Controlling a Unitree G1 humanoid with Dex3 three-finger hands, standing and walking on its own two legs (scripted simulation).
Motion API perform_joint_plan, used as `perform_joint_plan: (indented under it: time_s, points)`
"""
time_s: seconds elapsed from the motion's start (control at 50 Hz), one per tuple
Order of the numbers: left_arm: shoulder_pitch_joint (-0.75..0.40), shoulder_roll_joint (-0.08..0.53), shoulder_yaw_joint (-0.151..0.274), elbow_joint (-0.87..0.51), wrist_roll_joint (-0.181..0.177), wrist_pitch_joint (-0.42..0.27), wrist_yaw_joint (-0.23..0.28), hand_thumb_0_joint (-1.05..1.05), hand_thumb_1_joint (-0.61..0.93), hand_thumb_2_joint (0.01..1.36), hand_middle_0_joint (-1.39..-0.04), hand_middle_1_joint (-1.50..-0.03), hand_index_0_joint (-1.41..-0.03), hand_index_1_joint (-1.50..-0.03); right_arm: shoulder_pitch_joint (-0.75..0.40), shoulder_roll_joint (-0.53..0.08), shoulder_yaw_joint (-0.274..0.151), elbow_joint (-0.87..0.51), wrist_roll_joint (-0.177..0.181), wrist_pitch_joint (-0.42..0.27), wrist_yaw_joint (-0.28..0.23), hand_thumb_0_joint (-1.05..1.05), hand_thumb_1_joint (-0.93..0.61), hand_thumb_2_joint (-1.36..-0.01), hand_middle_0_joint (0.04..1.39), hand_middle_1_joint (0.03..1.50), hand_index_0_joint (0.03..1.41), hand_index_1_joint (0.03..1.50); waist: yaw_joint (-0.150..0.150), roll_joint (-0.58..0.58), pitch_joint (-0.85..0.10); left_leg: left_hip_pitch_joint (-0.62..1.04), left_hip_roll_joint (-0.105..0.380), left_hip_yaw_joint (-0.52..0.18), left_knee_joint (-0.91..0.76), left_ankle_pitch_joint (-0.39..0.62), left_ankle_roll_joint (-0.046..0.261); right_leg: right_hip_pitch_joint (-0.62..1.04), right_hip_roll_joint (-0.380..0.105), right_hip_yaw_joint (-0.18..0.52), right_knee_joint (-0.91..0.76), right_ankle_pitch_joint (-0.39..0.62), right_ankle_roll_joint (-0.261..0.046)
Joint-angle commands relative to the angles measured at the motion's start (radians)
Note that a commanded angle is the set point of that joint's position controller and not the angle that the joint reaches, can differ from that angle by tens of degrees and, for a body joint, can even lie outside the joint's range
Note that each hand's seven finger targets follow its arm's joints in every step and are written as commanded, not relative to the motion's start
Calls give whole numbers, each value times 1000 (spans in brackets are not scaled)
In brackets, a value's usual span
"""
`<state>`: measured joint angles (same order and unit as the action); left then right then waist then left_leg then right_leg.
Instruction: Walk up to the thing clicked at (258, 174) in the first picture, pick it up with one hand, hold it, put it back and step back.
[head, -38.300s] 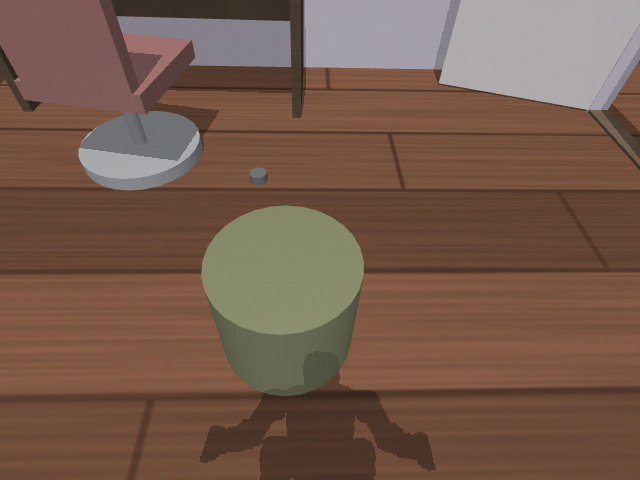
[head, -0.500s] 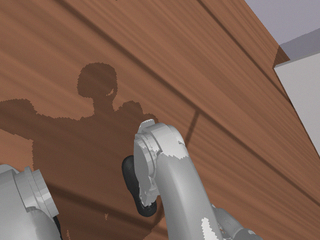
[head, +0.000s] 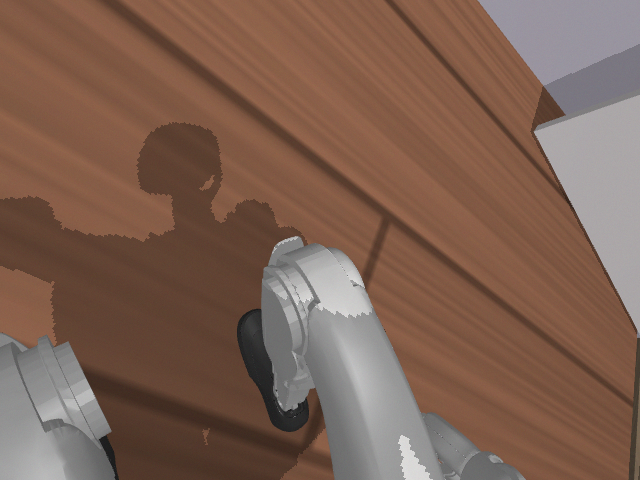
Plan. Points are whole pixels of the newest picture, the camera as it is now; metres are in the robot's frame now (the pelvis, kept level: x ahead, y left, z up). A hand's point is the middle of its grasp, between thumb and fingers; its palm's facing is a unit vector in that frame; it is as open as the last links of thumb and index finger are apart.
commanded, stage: rest palm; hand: left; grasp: from above
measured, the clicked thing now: out of the picture +0.46 +0.36 -0.28
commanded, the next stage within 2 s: close in 0.16 s
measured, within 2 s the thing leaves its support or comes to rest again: neither
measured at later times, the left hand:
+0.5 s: hand out of the picture +0.45 +0.35 -0.25, palm faces -0.43 -0.17 -0.89, open 14.0 cm
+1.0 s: hand out of the picture +0.44 +0.35 -0.25, palm faces -0.44 -0.16 -0.88, open 12.9 cm
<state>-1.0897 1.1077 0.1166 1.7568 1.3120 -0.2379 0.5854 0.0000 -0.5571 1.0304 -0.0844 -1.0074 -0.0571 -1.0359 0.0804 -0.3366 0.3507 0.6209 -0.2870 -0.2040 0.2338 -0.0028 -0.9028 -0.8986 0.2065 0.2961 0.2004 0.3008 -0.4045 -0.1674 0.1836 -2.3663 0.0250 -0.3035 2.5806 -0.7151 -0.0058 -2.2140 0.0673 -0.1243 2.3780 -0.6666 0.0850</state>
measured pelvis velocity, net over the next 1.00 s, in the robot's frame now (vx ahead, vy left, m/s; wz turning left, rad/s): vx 0.00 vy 0.00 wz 0.00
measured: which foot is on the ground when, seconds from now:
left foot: down 0.00-1.00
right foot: down 0.00-1.00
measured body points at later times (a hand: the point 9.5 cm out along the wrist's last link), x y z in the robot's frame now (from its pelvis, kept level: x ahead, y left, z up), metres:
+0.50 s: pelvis +0.00 +0.00 +0.00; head +0.28 +0.15 +0.32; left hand +0.46 +0.36 -0.20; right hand +0.07 -0.25 -0.04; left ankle +0.06 +0.13 -0.26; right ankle +0.12 -0.14 -0.26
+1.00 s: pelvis +0.00 +0.00 +0.00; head +0.28 +0.15 +0.32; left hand +0.46 +0.36 -0.20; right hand +0.07 -0.25 -0.04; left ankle +0.06 +0.13 -0.26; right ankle +0.12 -0.14 -0.26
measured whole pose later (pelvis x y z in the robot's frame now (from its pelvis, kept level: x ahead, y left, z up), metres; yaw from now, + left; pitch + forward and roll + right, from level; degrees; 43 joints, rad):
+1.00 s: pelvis +0.00 +0.00 +0.00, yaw +0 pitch +26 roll -16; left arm -1.10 1.13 0.10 1.75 1.30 -0.24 0.58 0.00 -0.35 0.95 -0.15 -1.06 -0.17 -1.04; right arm 0.08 -0.35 0.36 0.61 -0.28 -0.20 0.22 0.00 -0.90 -0.89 0.21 0.30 0.20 0.30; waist -0.41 -0.17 0.20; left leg -2.36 0.03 -0.31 2.57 -0.71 -0.01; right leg -2.21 0.06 -0.13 2.36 -0.66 0.09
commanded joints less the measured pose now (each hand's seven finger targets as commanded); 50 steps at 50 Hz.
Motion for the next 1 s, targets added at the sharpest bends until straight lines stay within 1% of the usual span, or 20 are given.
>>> perform_joint_plan:
  time_s: [0.0,0.14,0.18,0.2,0.24,0.26,0.28,0.32,0.36,0.4,0.52,0.58,0.62,0.66,0.76,0.78,0.82,0.88,0.92,0.98]
  points:
    - [-250,221,7,-118,-25,-7,44,0,-551,1052,-72,-1048,-50,-1069,162,-345,-95,16,9,-2,-15,0,-900,-904,200,300,199,300,-57,594,-583,526,37,113,-285,216,-3,289,23,-171,-167,258,-88]
    - [-241,226,-2,-135,-24,-5,47,0,-553,1048,-70,-1054,-49,-1074,172,-364,-108,12,7,-6,-18,0,-902,-906,200,300,199,300,-54,605,-606,541,38,122,-286,225,-3,316,27,-162,-177,266,-89]
    - [-233,231,17,-122,-31,-3,51,0,-548,1064,-76,-1052,-51,-1077,175,-351,-98,14,8,-6,-16,0,-901,-905,200,300,199,300,-47,607,-623,551,40,111,-289,250,-5,315,26,-171,-175,284,-89]
    - [-203,215,-2,-98,-28,2,48,0,-556,1050,-73,-1046,-48,-1070,178,-349,-91,12,6,-7,-12,0,-902,-906,200,300,199,300,-56,590,-597,538,41,116,-278,252,-2,328,26,-168,-175,292,-86]
    - [-209,219,-2,-100,-39,1,48,0,-547,1081,-79,-1065,-51,-1091,166,-346,-90,16,9,-7,-16,0,-902,-905,200,300,199,300,-56,568,-600,526,40,122,-274,245,0,335,30,-166,-187,291,-84]
    - [-221,214,-11,-108,-39,2,44,0,-533,1023,-71,-1036,-55,-1052,170,-361,-101,13,12,-10,-17,0,-895,-901,200,300,200,300,-62,588,-594,527,39,124,-276,240,0,330,28,-163,-185,285,-86]
    - [-245,235,8,-142,-44,-3,45,0,-535,1011,-72,-1023,-55,-1039,174,-351,-94,19,13,-12,-16,0,-896,-901,200,300,200,300,-52,608,-600,539,41,116,-280,246,-4,322,24,-166,-177,284,-87]
    - [-246,253,11,-157,-33,0,40,0,-530,1011,-77,-1018,-58,-1036,176,-359,-95,17,14,-11,-15,0,-895,-902,200,300,200,300,-49,624,-620,563,41,115,-283,258,-6,315,21,-167,-169,286,-89]
    - [-234,230,4,-143,-35,3,38,0,-516,995,-76,-1022,-64,-1033,173,-361,-105,16,13,-11,-15,0,-895,-901,200,300,200,300,-48,626,-612,565,42,116,-285,262,-8,314,23,-168,-168,289,-90]
    - [-233,235,5,-123,-44,6,35,0,-520,995,-71,-1029,-59,-1040,169,-356,-97,12,16,-10,-14,0,-895,-902,200,300,200,300,-57,588,-590,529,39,122,-282,232,-1,326,24,-164,-184,273,-87]
    - [-249,246,11,-151,-45,7,17,0,-505,993,-78,-1029,-68,-1039,189,-364,-104,19,19,2,-23,0,-893,-901,200,300,200,300,-56,611,-618,550,41,118,-291,261,-3,329,26,-165,-189,287,-91]
    - [-214,209,-19,-94,-49,5,1,0,-477,968,-79,-1047,-81,-1044,183,-355,-93,10,14,9,-24,0,-893,-901,200,300,200,300,-67,575,-586,525,39,118,-285,247,1,329,27,-168,-193,281,-88]
    - [-222,212,-28,-113,-54,-5,-4,0,-472,970,-80,-1044,-82,-1040,178,-355,-92,5,21,11,-29,0,-892,-900,200,300,200,300,-67,557,-579,514,37,122,-284,233,4,337,28,-164,-201,274,-87]
    - [-258,239,-14,-160,-53,-18,-1,0,-445,958,-95,-1046,-101,-1039,180,-369,-96,10,16,9,-30,0,-892,-901,200,300,200,300,-61,611,-602,548,40,114,-292,241,-2,321,25,-168,-193,271,-90]
    - [-237,232,-13,-145,-37,-27,16,0,-397,958,-110,-1070,-126,-1052,170,-351,-88,5,17,10,-29,0,-892,-900,200,299,200,299,-53,609,-605,566,43,112,-294,242,-7,314,23,-168,-179,271,-90]
    - [-260,259,7,-183,-33,-30,26,0,-383,945,-113,-1071,-133,-1049,170,-357,-91,9,16,14,-30,0,-892,-900,200,300,200,300,-45,627,-630,571,43,111,-299,255,-8,320,27,-172,-183,281,-91]
    - [-250,243,-5,-156,-18,-20,34,0,-361,932,-128,-1066,-151,-1041,170,-359,-97,4,13,13,-29,0,-893,-901,200,300,200,300,-50,636,-615,581,44,111,-301,255,-11,303,24,-171,-175,279,-93]
    - [-224,225,-12,-103,-21,-4,39,0,-337,950,-157,-1056,-173,-1039,173,-355,-93,9,10,13,-30,0,-893,-901,200,300,200,300,-62,587,-576,527,40,122,-292,225,-3,316,29,-165,-195,269,-89]
    - [-260,226,-19,-132,-30,1,35,0,-317,945,-166,-1062,-186,-1040,170,-366,-102,5,15,2,-30,0,-893,-900,200,300,200,300,-64,599,-561,521,38,124,-290,210,-1,295,23,-163,-191,256,-89]
    - [-256,254,7,-135,-40,4,33,0,-269,918,-202,-1042,-224,-1018,183,-362,-93,9,16,2,-30,0,-893,-900,200,300,200,300,-61,582,-600,529,42,115,-294,230,0,326,24,-165,-198,272,-88]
